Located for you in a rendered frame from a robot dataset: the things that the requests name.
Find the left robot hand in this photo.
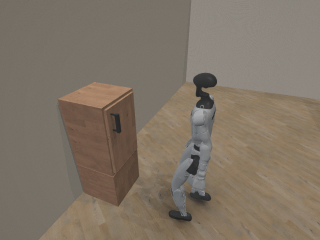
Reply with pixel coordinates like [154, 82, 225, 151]
[191, 177, 206, 196]

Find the left robot forearm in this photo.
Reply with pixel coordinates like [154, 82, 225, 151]
[196, 145, 211, 180]

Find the right robot hand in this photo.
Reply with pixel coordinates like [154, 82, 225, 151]
[185, 137, 192, 148]

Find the cupboard door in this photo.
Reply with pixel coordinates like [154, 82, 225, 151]
[104, 91, 138, 173]

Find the robot left upper arm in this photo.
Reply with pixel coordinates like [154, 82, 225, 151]
[192, 110, 213, 151]

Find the robot foot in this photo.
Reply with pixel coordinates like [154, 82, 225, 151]
[169, 210, 192, 221]
[190, 191, 211, 201]

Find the left robot foot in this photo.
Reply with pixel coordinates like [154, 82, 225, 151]
[169, 210, 192, 221]

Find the handle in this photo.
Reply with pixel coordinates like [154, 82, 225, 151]
[110, 113, 122, 133]

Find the right robot foot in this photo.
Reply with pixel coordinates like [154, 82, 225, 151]
[190, 191, 211, 201]

